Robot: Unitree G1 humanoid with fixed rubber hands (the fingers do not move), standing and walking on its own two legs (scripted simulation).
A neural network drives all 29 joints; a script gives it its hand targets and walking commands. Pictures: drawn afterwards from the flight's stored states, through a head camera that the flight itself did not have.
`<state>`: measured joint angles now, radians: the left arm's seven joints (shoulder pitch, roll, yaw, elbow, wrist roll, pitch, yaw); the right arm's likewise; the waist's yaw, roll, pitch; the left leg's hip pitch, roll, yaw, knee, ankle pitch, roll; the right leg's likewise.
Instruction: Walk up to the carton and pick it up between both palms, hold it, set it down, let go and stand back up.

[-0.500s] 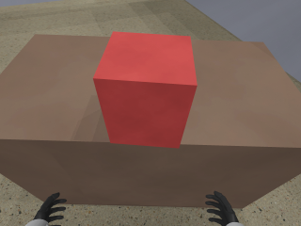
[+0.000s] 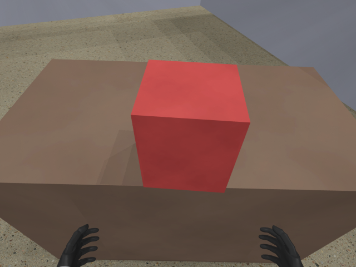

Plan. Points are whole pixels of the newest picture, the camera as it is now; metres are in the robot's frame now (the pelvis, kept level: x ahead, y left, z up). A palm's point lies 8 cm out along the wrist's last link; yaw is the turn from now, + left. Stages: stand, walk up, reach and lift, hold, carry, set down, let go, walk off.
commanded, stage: reach and lift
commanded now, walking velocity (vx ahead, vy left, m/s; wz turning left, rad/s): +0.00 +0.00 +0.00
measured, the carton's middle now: (187, 128) +0.43 +0.02 +0.09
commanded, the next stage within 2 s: none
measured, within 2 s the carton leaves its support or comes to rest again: neither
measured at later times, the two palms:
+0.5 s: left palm (72, 234) +0.19 +0.23 +0.03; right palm (292, 242) +0.20 -0.20 +0.03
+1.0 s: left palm (74, 190) +0.25 +0.23 +0.09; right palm (285, 199) +0.26 -0.18 +0.08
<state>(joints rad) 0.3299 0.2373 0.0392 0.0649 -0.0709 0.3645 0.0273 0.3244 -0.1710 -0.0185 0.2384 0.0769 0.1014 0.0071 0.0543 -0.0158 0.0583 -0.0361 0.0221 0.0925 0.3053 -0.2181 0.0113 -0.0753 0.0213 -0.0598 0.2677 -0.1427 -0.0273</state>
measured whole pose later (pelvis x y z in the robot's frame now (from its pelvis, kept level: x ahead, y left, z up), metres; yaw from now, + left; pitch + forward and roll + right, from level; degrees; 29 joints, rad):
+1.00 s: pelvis +0.00 +0.00 +0.00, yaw +0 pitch -3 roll -1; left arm 0.05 0.26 0.10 -0.14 -0.20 0.34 -0.01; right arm 0.11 -0.15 -0.02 -0.11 0.22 0.20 -0.14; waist 0.04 -0.01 0.05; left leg -0.03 0.01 0.08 0.29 -0.21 0.01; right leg -0.08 0.02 -0.04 0.27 -0.15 -0.03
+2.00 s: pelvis -0.01 +0.00 +0.00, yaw +1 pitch +1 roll -1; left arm -0.75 0.37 0.18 0.36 -0.17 0.66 0.01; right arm -0.74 -0.31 0.01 0.50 0.40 0.43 -0.16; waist -0.02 -0.02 -0.05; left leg -0.15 0.02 0.05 0.35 -0.21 0.01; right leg -0.18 0.03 -0.04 0.28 -0.13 -0.03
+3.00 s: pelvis -0.01 -0.01 +0.00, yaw +3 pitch +10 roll -1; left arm -1.18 0.39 -0.02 1.20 -0.25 0.19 0.03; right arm -1.14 -0.23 -0.05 1.12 0.29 0.23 -0.14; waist -0.05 -0.03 -0.15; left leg -0.36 0.01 0.00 0.37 -0.19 0.00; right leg -0.36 0.03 -0.07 0.28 -0.11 -0.04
